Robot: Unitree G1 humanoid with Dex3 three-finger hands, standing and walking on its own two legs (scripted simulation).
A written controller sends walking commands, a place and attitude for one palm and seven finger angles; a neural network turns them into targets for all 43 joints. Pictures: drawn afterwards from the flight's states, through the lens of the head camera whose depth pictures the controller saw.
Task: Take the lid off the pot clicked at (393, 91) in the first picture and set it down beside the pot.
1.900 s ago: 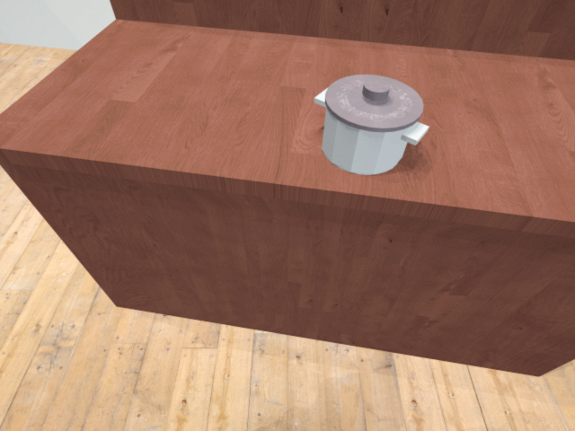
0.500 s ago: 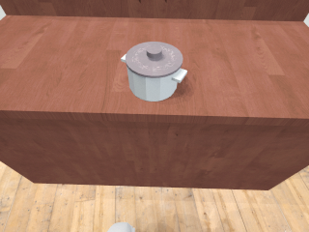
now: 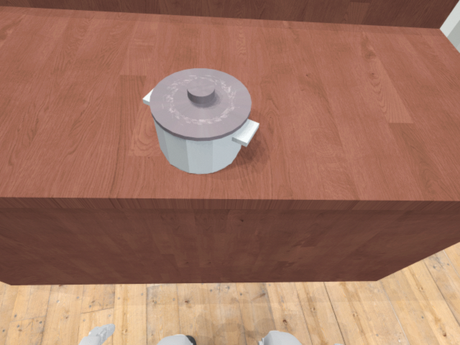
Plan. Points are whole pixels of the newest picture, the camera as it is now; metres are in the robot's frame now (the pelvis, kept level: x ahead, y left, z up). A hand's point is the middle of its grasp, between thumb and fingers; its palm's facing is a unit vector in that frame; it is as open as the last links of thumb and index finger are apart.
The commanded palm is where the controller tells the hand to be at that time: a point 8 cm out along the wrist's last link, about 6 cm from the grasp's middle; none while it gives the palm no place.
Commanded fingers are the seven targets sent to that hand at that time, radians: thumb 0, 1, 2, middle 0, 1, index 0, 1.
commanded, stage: come to a stop and stand still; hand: left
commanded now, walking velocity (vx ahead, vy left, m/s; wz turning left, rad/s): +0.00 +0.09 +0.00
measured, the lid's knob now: (201, 91) +0.48 +0.09 +0.15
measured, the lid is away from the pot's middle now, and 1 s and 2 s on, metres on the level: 0.00 0.00 0.00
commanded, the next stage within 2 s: look again from close up in 1.04 s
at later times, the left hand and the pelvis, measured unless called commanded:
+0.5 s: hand out of the picture -0.01 +0.21 -0.20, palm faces +0.08 -0.97 -0.22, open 7.4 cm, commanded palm none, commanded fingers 0.00 0.90 0.90 -0.20 -0.30 -0.20 -0.30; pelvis -0.03 +0.01 -0.01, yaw +1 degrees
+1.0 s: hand out of the picture -0.03 +0.21 -0.18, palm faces +0.04 -0.98 -0.18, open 7.4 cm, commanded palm none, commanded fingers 0.00 0.90 0.90 -0.20 -0.30 -0.20 -0.30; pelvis -0.04 +0.04 +0.00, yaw +0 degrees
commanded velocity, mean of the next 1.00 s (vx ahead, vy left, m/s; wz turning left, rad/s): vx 0.02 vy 0.05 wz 0.00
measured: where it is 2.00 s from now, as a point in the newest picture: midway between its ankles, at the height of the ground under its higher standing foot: outside the picture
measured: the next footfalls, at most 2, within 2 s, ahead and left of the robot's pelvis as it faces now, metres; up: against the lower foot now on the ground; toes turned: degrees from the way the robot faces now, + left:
right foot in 0.08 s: +0.02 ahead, -0.18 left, +0.00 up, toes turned +1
left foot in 0.46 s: +0.01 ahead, +0.11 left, +0.00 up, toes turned +1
